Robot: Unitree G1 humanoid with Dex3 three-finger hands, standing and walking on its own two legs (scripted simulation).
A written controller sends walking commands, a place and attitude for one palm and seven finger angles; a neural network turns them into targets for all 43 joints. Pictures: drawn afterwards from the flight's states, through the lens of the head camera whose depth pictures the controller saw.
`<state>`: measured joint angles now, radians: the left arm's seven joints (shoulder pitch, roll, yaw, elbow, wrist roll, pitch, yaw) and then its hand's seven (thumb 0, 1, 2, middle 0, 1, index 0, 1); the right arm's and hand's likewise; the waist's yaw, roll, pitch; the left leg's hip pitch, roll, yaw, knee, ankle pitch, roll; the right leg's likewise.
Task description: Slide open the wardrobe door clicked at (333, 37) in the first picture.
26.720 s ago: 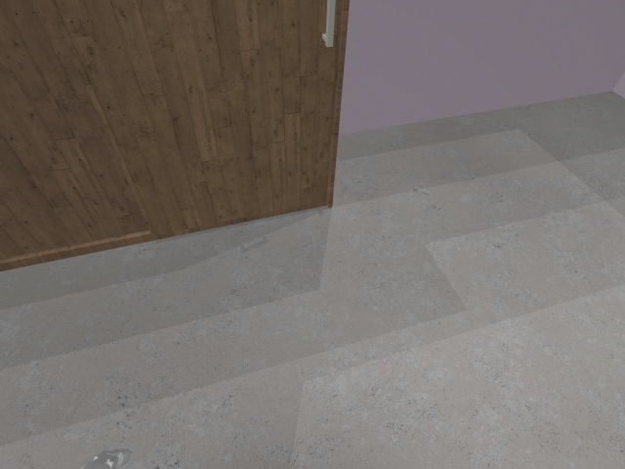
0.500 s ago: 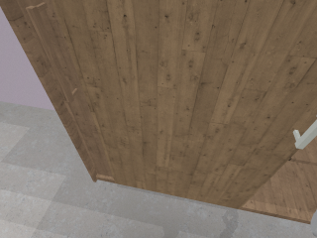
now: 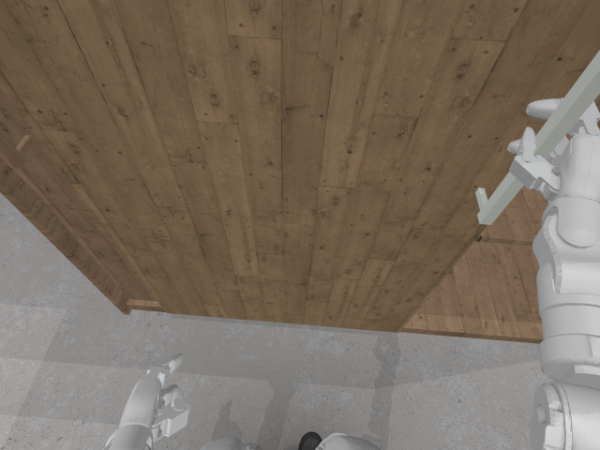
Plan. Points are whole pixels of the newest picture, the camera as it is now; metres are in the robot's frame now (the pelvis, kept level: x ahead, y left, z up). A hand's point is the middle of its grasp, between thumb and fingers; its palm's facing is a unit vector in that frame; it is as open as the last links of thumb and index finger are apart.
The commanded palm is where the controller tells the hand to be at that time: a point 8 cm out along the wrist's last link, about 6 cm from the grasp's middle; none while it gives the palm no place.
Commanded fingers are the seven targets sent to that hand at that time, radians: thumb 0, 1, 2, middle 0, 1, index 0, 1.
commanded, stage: stop walking and hold the door there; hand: right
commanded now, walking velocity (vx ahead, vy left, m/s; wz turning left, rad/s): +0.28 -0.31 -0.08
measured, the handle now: (535, 136) +0.47 -0.29 +0.16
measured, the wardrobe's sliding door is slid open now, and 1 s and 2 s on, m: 0.61 0.61 0.61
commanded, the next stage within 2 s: loosen the grip on the handle in 1.14 s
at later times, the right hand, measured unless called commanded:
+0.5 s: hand (520, 168) +0.42 -0.26 +0.15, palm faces +0.17 +0.98 -0.10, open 5.5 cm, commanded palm +0.40 -0.29 +0.14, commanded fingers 0.00 -0.90 -0.90 0.45 1.40 0.45 1.40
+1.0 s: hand (523, 170) +0.42 -0.26 +0.15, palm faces +0.12 +0.99 -0.11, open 5.7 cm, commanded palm +0.39 -0.29 +0.14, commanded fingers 0.00 -0.90 -0.90 0.45 1.40 0.45 1.40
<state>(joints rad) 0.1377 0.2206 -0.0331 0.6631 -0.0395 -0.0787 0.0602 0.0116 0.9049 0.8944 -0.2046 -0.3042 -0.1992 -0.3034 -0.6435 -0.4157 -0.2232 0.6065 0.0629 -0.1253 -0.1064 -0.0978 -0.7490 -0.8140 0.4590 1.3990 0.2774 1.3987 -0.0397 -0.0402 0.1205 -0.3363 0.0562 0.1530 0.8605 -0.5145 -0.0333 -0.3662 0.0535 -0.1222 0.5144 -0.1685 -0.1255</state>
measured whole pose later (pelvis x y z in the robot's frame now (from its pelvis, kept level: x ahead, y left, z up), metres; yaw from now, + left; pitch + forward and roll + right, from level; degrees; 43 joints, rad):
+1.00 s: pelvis +0.01 -0.11 +0.00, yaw -3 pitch +1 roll +2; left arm 0.14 0.21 -0.04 0.64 -0.02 -0.05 0.07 0.01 0.90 0.89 -0.20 -0.30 -0.20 -0.30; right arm -0.55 -0.22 -0.03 0.36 0.07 -0.10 -0.10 -0.02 -0.77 -0.80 0.46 1.40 0.28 1.40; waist -0.01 -0.01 0.12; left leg -0.23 0.01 0.05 0.51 -0.28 -0.01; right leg -0.31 -0.07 -0.08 0.59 -0.29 0.00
